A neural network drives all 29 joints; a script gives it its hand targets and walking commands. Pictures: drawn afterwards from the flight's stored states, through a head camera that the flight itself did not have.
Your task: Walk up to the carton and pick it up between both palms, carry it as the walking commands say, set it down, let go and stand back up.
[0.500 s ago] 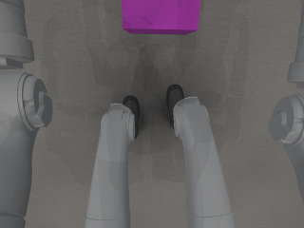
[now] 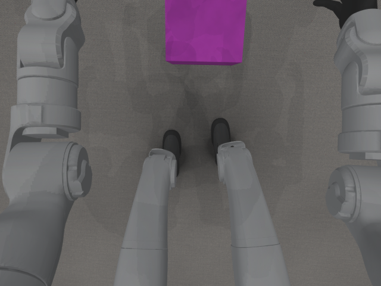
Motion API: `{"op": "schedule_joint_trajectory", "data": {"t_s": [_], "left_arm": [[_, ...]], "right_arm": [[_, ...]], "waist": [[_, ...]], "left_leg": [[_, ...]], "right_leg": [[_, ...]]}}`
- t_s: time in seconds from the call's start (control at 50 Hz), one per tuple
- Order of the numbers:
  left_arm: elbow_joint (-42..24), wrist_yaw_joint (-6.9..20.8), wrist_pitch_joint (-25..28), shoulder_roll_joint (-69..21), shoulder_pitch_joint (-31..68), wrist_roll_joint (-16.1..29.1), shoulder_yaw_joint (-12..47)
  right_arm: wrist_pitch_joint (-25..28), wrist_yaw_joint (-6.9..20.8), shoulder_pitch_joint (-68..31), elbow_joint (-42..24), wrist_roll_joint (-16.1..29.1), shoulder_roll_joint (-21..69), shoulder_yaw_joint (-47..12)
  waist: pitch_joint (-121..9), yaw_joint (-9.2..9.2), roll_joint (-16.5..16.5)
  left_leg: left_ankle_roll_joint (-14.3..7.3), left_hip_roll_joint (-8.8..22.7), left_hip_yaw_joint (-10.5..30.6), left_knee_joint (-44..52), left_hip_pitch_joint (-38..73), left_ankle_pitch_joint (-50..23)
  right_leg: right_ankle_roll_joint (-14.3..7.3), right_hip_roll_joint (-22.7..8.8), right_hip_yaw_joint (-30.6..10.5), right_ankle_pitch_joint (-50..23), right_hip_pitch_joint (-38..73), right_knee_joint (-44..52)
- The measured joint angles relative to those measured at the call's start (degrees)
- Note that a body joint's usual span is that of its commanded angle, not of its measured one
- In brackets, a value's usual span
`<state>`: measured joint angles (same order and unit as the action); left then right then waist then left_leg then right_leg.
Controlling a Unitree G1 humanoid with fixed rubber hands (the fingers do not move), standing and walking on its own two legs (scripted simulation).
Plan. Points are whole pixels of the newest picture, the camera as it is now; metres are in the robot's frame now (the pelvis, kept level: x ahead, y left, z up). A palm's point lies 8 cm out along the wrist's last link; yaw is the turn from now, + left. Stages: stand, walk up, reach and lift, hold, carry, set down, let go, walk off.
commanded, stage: let go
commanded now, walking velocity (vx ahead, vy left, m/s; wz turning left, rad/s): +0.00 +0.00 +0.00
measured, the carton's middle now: (203, 27) +0.56 -0.04 -0.58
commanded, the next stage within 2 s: stand in 1.24 s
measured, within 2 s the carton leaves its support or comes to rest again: neither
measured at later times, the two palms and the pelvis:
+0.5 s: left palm (23, 157) +0.33 +0.20 -0.04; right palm out of the picture +0.28 -0.24 -0.03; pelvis +0.03 +0.00 +0.06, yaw -1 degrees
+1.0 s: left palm out of the picture +0.24 +0.24 +0.02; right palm out of the picture +0.25 -0.22 +0.02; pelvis +0.10 +0.00 +0.10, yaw +0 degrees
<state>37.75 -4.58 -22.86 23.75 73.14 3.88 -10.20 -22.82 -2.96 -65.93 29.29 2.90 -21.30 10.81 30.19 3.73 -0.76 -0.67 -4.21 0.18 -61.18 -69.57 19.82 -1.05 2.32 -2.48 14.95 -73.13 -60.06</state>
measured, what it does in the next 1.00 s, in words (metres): rises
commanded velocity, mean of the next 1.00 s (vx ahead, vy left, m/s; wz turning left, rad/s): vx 0.00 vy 0.00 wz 0.00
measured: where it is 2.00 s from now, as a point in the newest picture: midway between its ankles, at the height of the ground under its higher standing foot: (197, 157)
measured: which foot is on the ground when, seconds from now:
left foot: down 0.00-1.00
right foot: down 0.00-1.00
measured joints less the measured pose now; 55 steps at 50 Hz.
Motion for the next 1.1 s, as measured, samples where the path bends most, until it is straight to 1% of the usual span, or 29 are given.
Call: {"op": "schedule_joint_trajectory", "data": {"t_s": [0.08, 0.12, 0.16, 0.2, 0.24, 0.28, 0.34, 0.44, 0.52, 0.6, 0.66, 0.76, 0.88, 1.02, 1.1], "left_arm": [[-9.9, -1.7, -1.8, -2.6, -12.5, -1.0, -0.3], [-14.5, -2.1, -2.4, -3.4, -18.5, -0.4, 0.2], [-17.4, -1.6, -2.2, -4.1, -23.3, 0.1, 1.0], [-18.7, -0.8, -1.4, -4.6, -27.1, 0.0, 1.5], [-18.2, 0.1, -0.1, -5.3, -30.2, -0.9, 1.7], [-18.2, 0.7, 1.4, -6.8, -33.7, -2.0, 1.9], [-18.9, 1.2, 4.4, -8.7, -40.5, -3.8, 2.2], [-15.2, 2.6, 8.2, -12.1, -54.2, -5.2, 1.8], [-12.8, 3.9, 11.3, -13.4, -61.4, -6.4, 2.5], [-10.1, 5.7, 13.3, -13.5, -66.1, -7.2, 3.3], [-8.9, 6.9, 14.7, -13.4, -70.2, -7.7, 3.7], [-10.1, 7.7, 16.6, -13.0, -78.2, -7.1, 5.0], [-11.9, 7.9, 17.0, -12.8, -85.8, -6.7, 5.7], [-14.0, 8.6, 16.0, -12.5, -86.9, -5.3, 7.0], [-14.4, 8.7, 15.9, -13.1, -86.8, -5.1, 7.5]], "right_arm": [[-1.8, 0.9, 10.0, -7.1, 1.3, -0.1, -1.6], [-2.0, 1.3, 14.9, -11.0, 1.9, -0.5, -2.7], [-1.4, 1.9, 18.9, -12.8, 2.8, -0.8, -3.8], [-0.7, 2.3, 22.4, -13.2, 2.9, -0.2, -4.5], [0.6, 2.7, 25.9, -12.5, 2.0, 0.9, -4.4], [1.9, 3.1, 30.6, -12.7, 1.5, 1.7, -4.2], [4.4, 3.8, 39.0, -14.8, 1.6, 3.4, -4.6], [7.8, 4.8, 52.9, -13.3, -0.6, 7.5, -6.3], [10.9, 5.4, 60.2, -10.5, -1.5, 9.4, -6.3], [12.8, 6.4, 64.7, -7.8, -2.9, 9.8, -7.3], [13.8, 6.9, 67.8, -6.7, -3.7, 9.6, -8.0], [15.0, 7.4, 74.6, -7.0, -5.4, 9.3, -8.2], [15.6, 7.8, 80.3, -7.5, -5.1, 8.9, -9.2], [14.8, 7.5, 79.8, -8.0, -5.4, 9.1, -9.0], [14.4, 6.9, 79.0, -7.8, -5.0, 9.4, -8.6]], "waist": [[0.0, -0.23, -0.5], [0.0, -0.15, -0.4], [-0.2, -0.08, -0.3], [-0.3, 0.10, -0.4], [-0.5, 0.39, -0.4], [-1.1, 0.14, -0.2], [-2.5, -0.39, 0.0], [-14.0, -0.29, -0.1], [-19.9, -1.22, -0.4], [-21.3, -1.89, -0.4], [-21.3, -2.34, 0.0], [-20.8, -3.02, 1.0], [-19.5, -3.76, 1.7], [-18.0, -4.48, 1.6], [-19.6, -4.02, 1.4]], "left_leg": [[0.0, 0.1, -0.1, 1.7, 4.6, 0.4], [0.0, 0.0, 0.1, 2.5, 7.4, 0.7], [0.1, 0.0, 0.4, 3.3, 10.3, 0.8], [0.1, 0.0, 0.6, 4.2, 13.3, 0.9], [0.1, 0.0, 1.0, 5.2, 16.2, 0.7], [0.1, 0.1, 1.2, 6.5, 18.9, 0.5], [0.0, 0.3, 1.2, 8.5, 22.8, 0.1], [-0.2, 0.7, 1.0, 12.3, 24.5, -0.9], [-0.3, 0.8, 1.0, 15.4, 29.6, -1.3], [-0.5, 1.2, 1.3, 18.8, 37.6, -1.7], [-0.6, 1.7, 1.3, 21.9, 43.9, -2.0], [-0.9, 2.0, 1.7, 26.6, 53.0, -2.3], [-0.9, 2.3, 2.2, 30.3, 61.4, -1.7], [-0.7, 2.4, 2.6, 31.6, 66.0, -0.6], [-0.6, 2.5, 3.0, 32.4, 66.8, -0.2]], "right_leg": [[-0.1, 0.2, -0.3, 0.6, 4.4, 1.3], [-0.1, 0.2, -0.3, 0.9, 7.1, 1.9], [-0.2, 0.2, -0.2, 1.2, 10.0, 2.7], [-0.2, 0.2, -0.1, 1.3, 13.1, 3.6], [-0.3, 0.1, 0.2, 1.2, 16.1, 4.7], [-0.3, 0.2, 0.3, 1.0, 18.9, 6.1], [-0.2, 0.4, 0.0, 0.4, 22.8, 8.3], [0.0, 0.6, -0.4, -0.8, 24.4, 12.2], [0.0, 0.6, -0.5, -1.1, 29.6, 15.1], [-0.1, 0.3, 0.3, -1.4, 37.9, 18.9], [0.3, 0.0, 0.9, -1.8, 44.5, 22.5], [0.4, -0.2, 1.7, -1.9, 54.1, 27.6], [0.1, -0.2, 2.2, -1.2, 62.6, 31.1], [-0.2, -0.1, 2.5, 0.5, 67.0, 31.8], [-0.3, 0.0, 2.9, 1.0, 67.9, 32.7]]}}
